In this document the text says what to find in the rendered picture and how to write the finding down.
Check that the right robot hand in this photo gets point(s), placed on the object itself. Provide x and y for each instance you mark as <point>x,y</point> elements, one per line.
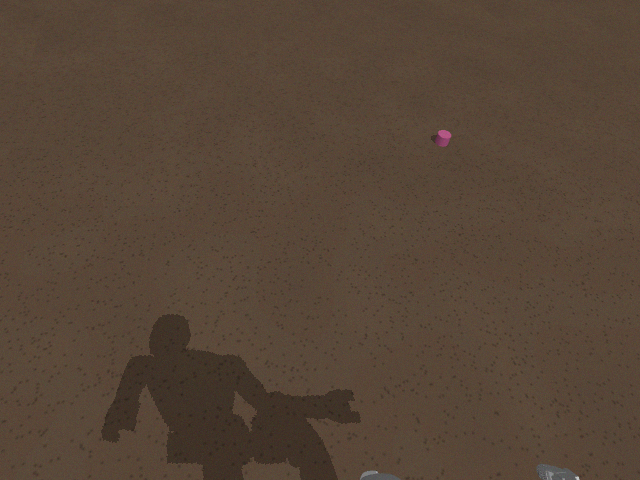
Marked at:
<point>548,472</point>

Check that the tin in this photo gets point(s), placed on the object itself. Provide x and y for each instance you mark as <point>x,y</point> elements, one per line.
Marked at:
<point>443,138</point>

